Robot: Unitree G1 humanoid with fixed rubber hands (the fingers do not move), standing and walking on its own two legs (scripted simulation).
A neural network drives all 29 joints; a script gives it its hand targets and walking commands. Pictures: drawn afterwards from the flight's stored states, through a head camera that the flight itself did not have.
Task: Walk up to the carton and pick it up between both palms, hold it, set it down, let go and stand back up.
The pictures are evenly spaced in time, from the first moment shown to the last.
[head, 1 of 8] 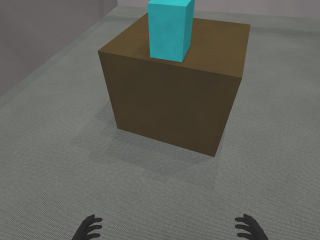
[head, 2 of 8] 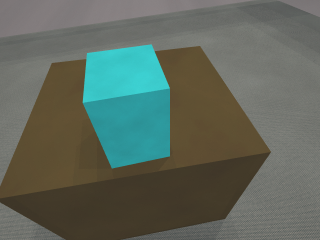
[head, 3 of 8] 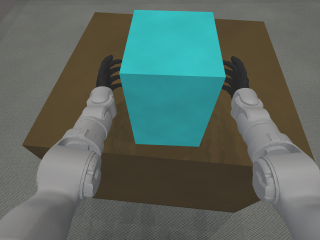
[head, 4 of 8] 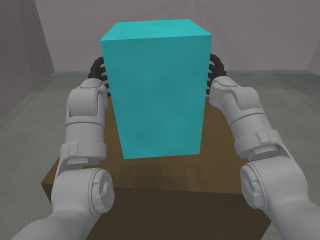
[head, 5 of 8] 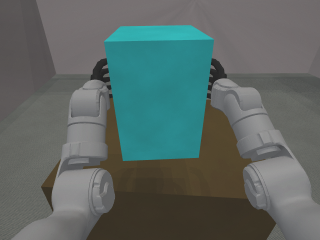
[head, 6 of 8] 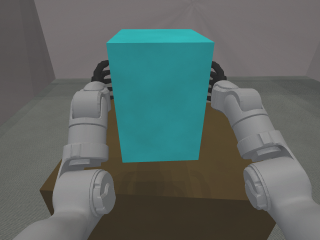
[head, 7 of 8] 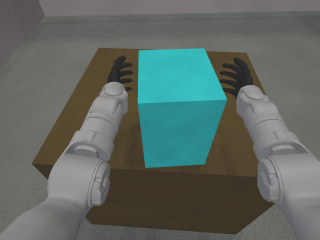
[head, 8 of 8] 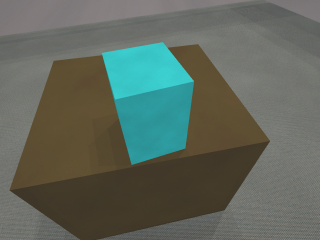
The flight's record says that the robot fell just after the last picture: no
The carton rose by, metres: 0.24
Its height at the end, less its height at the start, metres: +0.00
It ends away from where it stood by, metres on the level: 0.03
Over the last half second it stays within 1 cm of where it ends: yes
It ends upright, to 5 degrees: yes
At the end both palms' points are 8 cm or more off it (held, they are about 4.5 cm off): yes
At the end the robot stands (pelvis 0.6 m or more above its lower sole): yes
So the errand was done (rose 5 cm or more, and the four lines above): yes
